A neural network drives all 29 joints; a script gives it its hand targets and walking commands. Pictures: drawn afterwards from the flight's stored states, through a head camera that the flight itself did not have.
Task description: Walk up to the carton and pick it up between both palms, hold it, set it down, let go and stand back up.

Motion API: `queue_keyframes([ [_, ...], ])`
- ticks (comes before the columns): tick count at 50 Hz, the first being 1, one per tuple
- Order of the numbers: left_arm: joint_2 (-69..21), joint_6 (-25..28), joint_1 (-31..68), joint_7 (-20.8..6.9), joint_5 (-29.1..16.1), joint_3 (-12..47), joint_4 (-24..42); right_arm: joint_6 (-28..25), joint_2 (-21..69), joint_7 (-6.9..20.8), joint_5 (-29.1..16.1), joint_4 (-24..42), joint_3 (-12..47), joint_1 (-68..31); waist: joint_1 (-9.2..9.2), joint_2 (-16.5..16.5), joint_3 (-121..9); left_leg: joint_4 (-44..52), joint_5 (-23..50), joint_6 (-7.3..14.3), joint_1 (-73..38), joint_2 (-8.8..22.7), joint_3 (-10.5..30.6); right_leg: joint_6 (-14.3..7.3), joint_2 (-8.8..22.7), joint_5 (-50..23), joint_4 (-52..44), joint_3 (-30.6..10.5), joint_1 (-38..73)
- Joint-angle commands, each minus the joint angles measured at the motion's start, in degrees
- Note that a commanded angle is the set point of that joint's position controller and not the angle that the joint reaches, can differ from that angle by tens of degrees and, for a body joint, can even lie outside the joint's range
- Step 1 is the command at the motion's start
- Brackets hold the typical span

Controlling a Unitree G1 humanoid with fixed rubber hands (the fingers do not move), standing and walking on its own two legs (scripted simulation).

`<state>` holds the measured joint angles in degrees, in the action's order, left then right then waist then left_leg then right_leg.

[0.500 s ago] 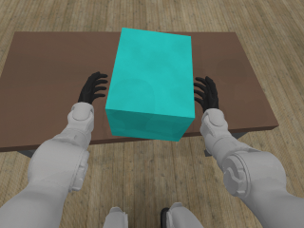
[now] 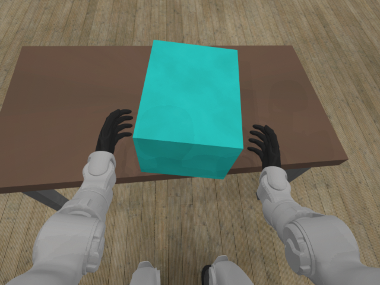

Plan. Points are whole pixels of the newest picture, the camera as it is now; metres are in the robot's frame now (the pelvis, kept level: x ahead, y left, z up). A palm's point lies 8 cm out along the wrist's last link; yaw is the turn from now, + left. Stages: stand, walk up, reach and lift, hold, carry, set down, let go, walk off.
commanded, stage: set down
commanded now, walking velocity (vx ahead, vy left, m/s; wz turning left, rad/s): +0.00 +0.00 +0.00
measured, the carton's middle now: (189, 111) +0.54 -0.03 -0.05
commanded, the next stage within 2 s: none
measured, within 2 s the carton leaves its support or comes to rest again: neither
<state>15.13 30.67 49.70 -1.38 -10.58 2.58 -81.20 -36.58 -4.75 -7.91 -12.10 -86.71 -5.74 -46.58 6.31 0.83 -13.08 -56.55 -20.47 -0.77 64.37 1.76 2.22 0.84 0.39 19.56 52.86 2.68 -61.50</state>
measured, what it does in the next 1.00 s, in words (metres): rises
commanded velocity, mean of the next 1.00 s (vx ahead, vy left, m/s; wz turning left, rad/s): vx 0.00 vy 0.00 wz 0.00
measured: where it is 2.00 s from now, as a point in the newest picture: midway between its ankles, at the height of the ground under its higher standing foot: outside the picture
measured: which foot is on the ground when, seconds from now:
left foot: down 0.00-1.00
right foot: down 0.00-1.00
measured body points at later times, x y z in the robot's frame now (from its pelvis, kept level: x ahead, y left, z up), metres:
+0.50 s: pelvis +0.00 +0.00 +0.03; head +0.11 +0.04 +0.46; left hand +0.38 +0.20 -0.01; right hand +0.32 -0.21 -0.01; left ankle +0.04 +0.12 -0.67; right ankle +0.04 -0.13 -0.67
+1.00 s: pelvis +0.03 +0.01 +0.06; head +0.11 +0.04 +0.50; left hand +0.32 +0.23 +0.01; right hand +0.27 -0.21 +0.01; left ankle +0.04 +0.12 -0.67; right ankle +0.04 -0.13 -0.67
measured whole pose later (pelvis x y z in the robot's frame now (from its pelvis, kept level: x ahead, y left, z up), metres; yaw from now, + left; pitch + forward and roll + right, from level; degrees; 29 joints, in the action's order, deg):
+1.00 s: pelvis +0.03 +0.01 +0.06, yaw +1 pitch +16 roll -3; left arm 15.1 24.6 4.8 -8.9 -7.2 -4.3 -40.8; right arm -40.8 -4.7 -9.7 -12.6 -53.1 1.6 -2.4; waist 3.4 0.5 -7.8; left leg -37.2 -15.8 -0.4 37.3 1.6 2.2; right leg 0.8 0.2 13.3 30.3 3.0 -32.8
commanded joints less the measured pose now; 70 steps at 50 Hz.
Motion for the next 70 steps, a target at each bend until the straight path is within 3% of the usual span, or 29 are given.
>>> queue_keyframes([
  [1,7.63,1.2,13.97,-1.24,4.51,-3.63,8.66,-3.01,-5.88,-0.69,-1.97,12.83,3.23,-11.87,-3.21,-10.37,-42.5,1.76,27.72,-5.88,-34.47,-2.32,0.72,0.06,-3.47,-20.3,-8.11,0.5,11.09],
  [2,7.01,1.22,13.14,-1.2,4.13,-2.34,9.4,-3.14,-6.23,-0.65,-1.85,11.54,2.09,-9.74,-2.16,-11.79,-38.84,2.65,25.78,-6.01,-35.19,-2.14,1.48,0.07,-3.05,-18.65,-8.92,0.97,10.29],
  [4,7.78,1.2,10.55,-1.49,5.37,-3.58,7.59,-3.48,-5.51,-0.79,-1.32,11.49,1.25,-5.53,-4.39,-13.8,-36.14,4.41,22.53,-5.87,-36.47,-2.44,1.37,0.01,-2.67,-14.22,-10.56,0.56,7.14],
  [7,7.25,1.93,6.26,-1.94,4.07,-3.3,16.97,-3.96,-4.78,-0.86,-1.83,18.51,2.68,-1.1,-3.15,-12.04,-38.57,5.67,23.57,-5.63,-38.79,-2.85,1.29,0.29,-2.81,-18.51,-10.57,0.44,14.37],
  [9,8.46,1.51,5.67,-2.27,5.34,-5.03,17.31,-3.59,-3.55,-0.66,-2.52,22.93,3.72,-1.43,-6.12,-11.09,-38.58,6.52,23.48,-5.0,-37.3,-2.92,0.44,0.13,-2.52,-17.78,-11.06,-0.48,15.75],
  [11,7.0,0.08,-4.47,-2.97,6.53,-6.09,22.28,-3.82,-2.55,-0.88,-2.1,25.15,4.69,8.56,-5.76,-10.21,-38.35,8.66,20.76,-4.43,-40.36,-3.19,1.47,0.28,-2.71,-19.22,-13.02,-0.73,20.37],
  [14,8.68,0.36,3.42,-3.08,4.48,-5.19,23.27,-1.91,-4.42,-1.49,0.23,26.18,1.31,2.4,-3.64,-10.2,-35.85,9.44,15.78,-3.85,-36.0,-3.22,0.69,0.18,-2.17,-13.78,-14.11,-0.25,19.28],
  [15,7.75,0.35,-1.04,-3.07,5.59,-6.66,23.03,-2.55,-2.19,-1.22,-0.25,26.97,3.44,6.31,-5.85,-10.14,-34.0,9.98,14.73,-3.74,-36.83,-3.81,0.27,0.3,-2.12,-13.82,-14.24,-0.65,18.65],
  [17,8.86,-0.84,-1.98,-3.74,5.51,-4.94,27.99,-1.44,-3.79,-1.81,0.23,29.46,2.59,7.23,-4.25,-10.65,-35.67,11.14,13.04,-3.47,-38.3,-3.56,0.8,0.37,-1.99,-13.68,-14.91,-0.8,21.54],
  [19,6.95,-2.0,-9.32,-4.18,8.1,-7.37,30.98,-2.9,-0.42,-1.96,-0.78,32.88,5.48,15.1,-6.04,-11.31,-33.74,12.47,16.01,-3.44,-40.52,-3.58,0.5,0.52,-2.31,-17.9,-15.61,-0.52,25.61],
  [21,7.91,-2.14,-8.7,-4.77,5.89,-6.88,30.55,-1.98,-0.41,-2.28,-0.06,34.71,4.88,14.87,-4.6,-8.17,-31.79,13.15,13.28,-2.21,-37.61,-4.15,0.38,0.71,-2.08,-15.75,-17.42,-1.09,26.66],
  [22,5.25,-2.93,-13.37,-4.73,7.73,-6.84,33.44,-2.15,-0.54,-1.91,-0.37,34.44,4.64,17.99,-5.72,-11.17,-32.02,14.7,15.13,-2.72,-40.35,-3.15,0.97,0.4,-2.29,-18.7,-17.22,-0.65,28.37],
  [27,6.84,-4.32,-9.85,-4.84,5.12,-5.1,31.05,0.25,-2.33,-2.21,0.79,33.93,2.27,13.76,-3.77,-8.89,-19.55,18.29,1.94,-1.87,-37.97,-2.42,1.92,0.0,-2.28,-6.46,-19.85,-0.19,26.21],
  [30,6.95,-5.31,-22.24,-6.67,8.28,-9.07,34.61,-2.48,0.55,-2.52,-1.44,34.97,7.65,26.96,-6.51,-8.14,-16.41,17.9,14.52,-2.08,-43.35,-4.22,0.71,0.04,-1.79,-15.68,-21.82,-1.62,33.91],
  [33,6.89,-4.05,-18.13,-6.45,5.79,-7.17,36.27,-2.77,0.33,-2.76,0.37,39.77,5.54,21.02,-5.28,-6.63,-16.79,18.42,12.99,-2.32,-43.38,-4.26,0.5,-0.29,-2.6,-11.58,-22.82,-0.46,31.56],
  [37,5.57,-5.68,-32.15,-7.31,7.95,-8.53,38.63,-4.21,0.38,-2.14,-1.15,39.07,8.48,36.65,-6.54,-7.37,-9.68,20.6,15.65,-1.99,-48.47,-3.71,1.67,-1.2,-2.62,-14.05,-24.83,-1.19,35.57],
  [38,7.13,-5.22,-27.5,-7.16,7.77,-9.61,41.54,-4.2,0.3,-2.31,-1.68,41.0,8.43,30.53,-8.05,-8.82,-11.61,20.46,16.87,-2.79,-48.69,-4.27,0.61,-1.26,-2.56,-13.11,-25.08,-1.75,34.75],
  [41,5.72,-4.5,-29.01,-7.45,6.03,-7.19,43.55,-4.62,0.98,-2.64,-0.67,40.94,7.03,34.48,-5.24,-7.71,-9.33,20.1,18.04,-2.34,-48.09,-3.93,1.66,-1.62,-3.01,-13.39,-26.0,-1.44,35.59],
  [43,4.7,-4.62,-38.3,-8.07,7.5,-9.5,44.7,-6.65,2.01,-2.13,-1.49,42.09,9.93,41.84,-8.22,-6.73,-10.48,20.21,25.12,-2.79,-51.98,-4.31,0.62,-1.45,-2.94,-18.33,-26.96,-1.84,39.74],
  [44,5.21,-4.37,-37.11,-8.04,7.76,-9.16,45.74,-6.78,1.22,-2.05,-1.58,42.8,9.27,39.42,-7.51,-7.51,-10.42,20.2,27.91,-2.98,-52.48,-4.51,0.7,-1.4,-3.06,-19.08,-27.57,-1.73,39.85],
  [47,7.27,-3.56,-31.82,-7.29,4.23,-7.13,47.62,-5.79,-0.12,-1.44,-1.86,44.91,7.58,35.97,-6.36,-8.15,-7.27,20.75,19.99,-2.66,-49.37,-4.35,0.37,-2.36,-2.99,-12.54,-27.3,-2.67,38.6],
  [49,5.74,-3.65,-43.88,-8.11,4.38,-6.45,49.13,-7.12,0.66,-1.73,-0.51,44.99,7.89,46.96,-5.39,-6.08,-4.29,21.85,24.6,-3.1,-53.46,-4.02,0.58,-2.12,-3.19,-17.59,-28.29,-1.97,41.27],
  [50,6.24,-4.01,-43.71,-8.11,5.55,-8.61,50.17,-7.17,1.66,-1.69,-2.49,46.41,10.81,46.13,-8.42,-6.61,-6.18,21.13,26.41,-2.96,-54.48,-4.16,0.92,-2.19,-2.81,-17.67,-28.63,-3.51,42.55],
  [54,8.34,-3.28,-41.66,-7.79,2.49,-7.29,53.32,-6.29,-0.91,-0.92,-2.68,50.53,6.93,45.29,-6.74,-6.36,-3.55,23.18,22.64,-2.96,-52.69,-4.54,0.12,-3.04,-3.31,-13.07,-29.25,-2.8,44.1],
  [55,6.97,-3.37,-49.94,-7.73,3.98,-7.88,53.92,-6.42,0.65,-0.88,-2.46,49.97,9.48,52.51,-8.43,-5.52,-2.03,23.26,26.84,-2.88,-55.29,-3.95,0.97,-3.05,-3.17,-17.87,-28.76,-3.09,45.58],
  [56,5.15,-4.03,-57.14,-8.24,4.83,-7.38,55.16,-7.44,1.02,-0.91,-2.55,49.15,9.91,59.14,-7.01,-4.63,-0.67,23.13,29.98,-3.18,-57.82,-3.64,1.31,-2.66,-3.52,-20.85,-29.73,-2.92,47.21],
  [57,6.62,-3.84,-52.33,-8.31,4.39,-7.26,55.55,-6.9,0.28,-0.88,-2.04,50.89,9.36,53.13,-8.79,-5.19,-2.3,23.42,26.11,-3.28,-55.56,-3.87,1.26,-2.83,-3.1,-16.18,-29.66,-3.57,46.36],
  [61,8.32,-3.06,-47.26,-7.39,0.45,-4.25,55.67,-5.2,0.14,-0.46,-1.0,54.99,6.95,48.11,-5.96,-4.34,0.26,24.61,19.72,-2.9,-54.13,-3.72,0.68,-3.1,-3.03,-9.92,-30.14,-2.9,46.6],
  [70,8.14,-6.65,-50.67,-6.15,0.65,-3.03,54.69,0.76,-1.09,0.94,0.41,50.4,6.74,52.68,-6.97,-3.39,6.74,28.97,16.59,-2.44,-55.3,-3.78,-1.8,-3.09,-3.2,-7.09,-30.42,-2.76,51.75],
])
